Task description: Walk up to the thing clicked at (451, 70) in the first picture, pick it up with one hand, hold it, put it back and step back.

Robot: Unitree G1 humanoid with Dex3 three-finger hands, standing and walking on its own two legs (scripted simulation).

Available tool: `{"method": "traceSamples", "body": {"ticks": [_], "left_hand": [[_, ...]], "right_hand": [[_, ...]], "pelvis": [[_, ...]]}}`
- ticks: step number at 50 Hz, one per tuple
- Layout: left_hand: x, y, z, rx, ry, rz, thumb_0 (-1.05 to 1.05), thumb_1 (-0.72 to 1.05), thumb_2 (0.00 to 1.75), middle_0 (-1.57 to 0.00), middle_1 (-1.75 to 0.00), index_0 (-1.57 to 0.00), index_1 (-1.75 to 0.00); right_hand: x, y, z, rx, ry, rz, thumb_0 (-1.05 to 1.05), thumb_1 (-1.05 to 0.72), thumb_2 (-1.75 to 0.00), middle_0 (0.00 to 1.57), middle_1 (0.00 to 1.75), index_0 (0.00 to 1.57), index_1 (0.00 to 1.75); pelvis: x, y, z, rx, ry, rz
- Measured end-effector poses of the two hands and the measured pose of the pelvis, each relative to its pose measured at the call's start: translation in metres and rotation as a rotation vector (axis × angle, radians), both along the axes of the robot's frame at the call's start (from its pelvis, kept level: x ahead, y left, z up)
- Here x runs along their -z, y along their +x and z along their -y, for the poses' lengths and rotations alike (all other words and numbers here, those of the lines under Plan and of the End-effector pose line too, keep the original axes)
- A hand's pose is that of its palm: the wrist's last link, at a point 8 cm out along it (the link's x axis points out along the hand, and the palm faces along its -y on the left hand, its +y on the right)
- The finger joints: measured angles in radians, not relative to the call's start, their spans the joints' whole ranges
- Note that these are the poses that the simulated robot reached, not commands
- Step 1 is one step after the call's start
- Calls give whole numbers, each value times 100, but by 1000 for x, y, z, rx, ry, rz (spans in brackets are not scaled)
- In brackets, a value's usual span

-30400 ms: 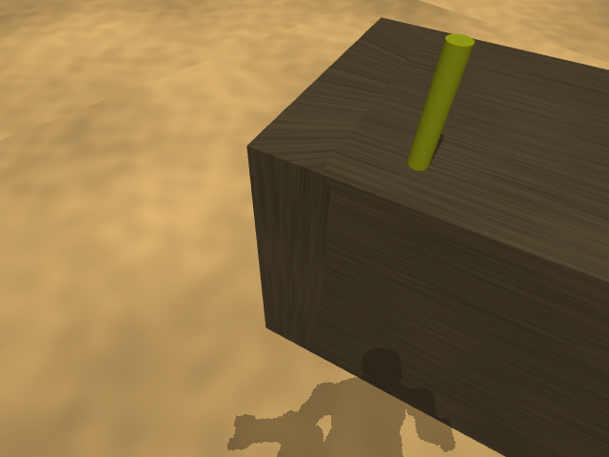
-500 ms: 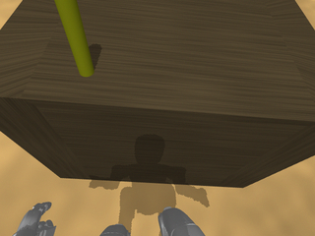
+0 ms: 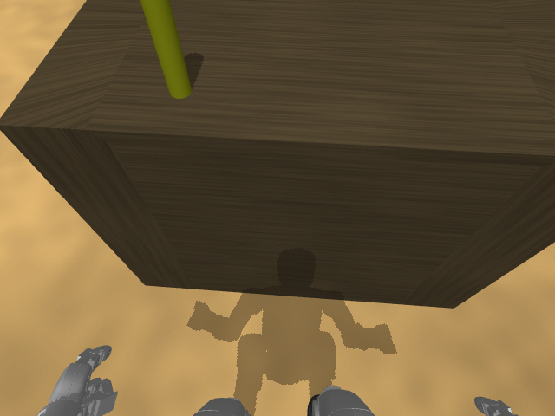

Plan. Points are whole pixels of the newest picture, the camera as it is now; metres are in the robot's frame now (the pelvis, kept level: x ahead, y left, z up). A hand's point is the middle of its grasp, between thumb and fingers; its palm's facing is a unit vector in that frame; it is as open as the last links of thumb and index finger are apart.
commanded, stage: step back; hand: left
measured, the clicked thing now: (164, 32) +0.64 +0.20 +0.16
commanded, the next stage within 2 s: none
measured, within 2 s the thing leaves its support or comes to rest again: neither
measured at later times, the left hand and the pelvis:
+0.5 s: hand out of the picture -0.09 +0.23 -0.14, palm faces -0.06 -0.92 -0.39, open 7.4 cm; pelvis -0.16 -0.03 +0.00, yaw -4 degrees
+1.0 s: hand out of the picture -0.20 +0.22 -0.14, palm faces -0.01 -0.93 -0.36, open 7.4 cm; pelvis -0.31 -0.04 +0.01, yaw +0 degrees
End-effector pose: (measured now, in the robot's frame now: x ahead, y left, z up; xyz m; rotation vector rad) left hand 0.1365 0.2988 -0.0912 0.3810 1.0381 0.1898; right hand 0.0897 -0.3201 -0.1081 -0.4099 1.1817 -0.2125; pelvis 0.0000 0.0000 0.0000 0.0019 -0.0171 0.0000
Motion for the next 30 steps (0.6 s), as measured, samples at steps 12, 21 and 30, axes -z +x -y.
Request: {"method": "traceSamples", "body": {"ticks": [12,21,30], "left_hand": [[18,-110,-13,-66,-49,-127,0,91,90,-20,-30,-20,-30],[26,-192,8,-36,10,-208,0,91,90,-20,-30,-20,-30],[-8,-247,30,-49,25,-176,1,90,90,-21,-30,-21,-30]], "right_hand": [[-34,-64,-11,-14,-26,29,1,-90,-90,21,30,21,30],[-13,-101,26,0,-11,131,1,-90,-90,21,30,21,30],[-5,-183,33,50,47,47,1,-90,-90,21,30,21,30]], "pelvis": [[-12,-65,0,30,-28,7],[7,-132,25,84,-20,28],[-11,-180,35,51,40,6]]}}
